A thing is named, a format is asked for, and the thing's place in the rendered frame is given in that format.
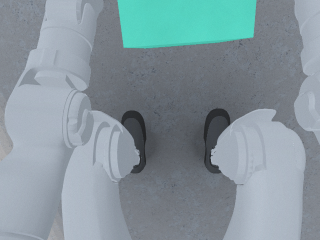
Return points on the left robot upper arm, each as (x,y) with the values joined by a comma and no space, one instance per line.
(45,124)

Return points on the right robot shin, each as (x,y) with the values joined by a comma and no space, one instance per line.
(217,154)

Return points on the carton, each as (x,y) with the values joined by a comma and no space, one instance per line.
(168,23)

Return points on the right robot upper arm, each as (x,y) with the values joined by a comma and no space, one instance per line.
(307,104)

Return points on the robot left forearm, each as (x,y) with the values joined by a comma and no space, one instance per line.
(63,52)

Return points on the left robot thigh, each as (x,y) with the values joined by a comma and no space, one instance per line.
(91,208)

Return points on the robot right forearm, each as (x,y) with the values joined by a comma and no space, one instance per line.
(307,13)

